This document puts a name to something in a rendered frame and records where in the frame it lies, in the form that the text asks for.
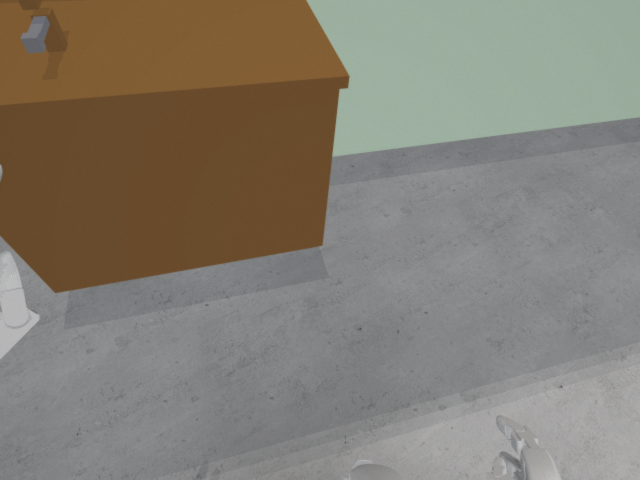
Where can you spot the robot right hand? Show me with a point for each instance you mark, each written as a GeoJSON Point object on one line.
{"type": "Point", "coordinates": [535, 463]}

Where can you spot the tap lever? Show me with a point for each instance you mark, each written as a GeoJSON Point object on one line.
{"type": "Point", "coordinates": [33, 40]}

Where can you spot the robot left hand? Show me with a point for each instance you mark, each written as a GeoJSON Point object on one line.
{"type": "Point", "coordinates": [15, 319]}

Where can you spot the right robot shin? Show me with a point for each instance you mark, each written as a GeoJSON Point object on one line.
{"type": "Point", "coordinates": [360, 462]}

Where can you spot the counter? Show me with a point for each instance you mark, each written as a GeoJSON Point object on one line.
{"type": "Point", "coordinates": [157, 136]}

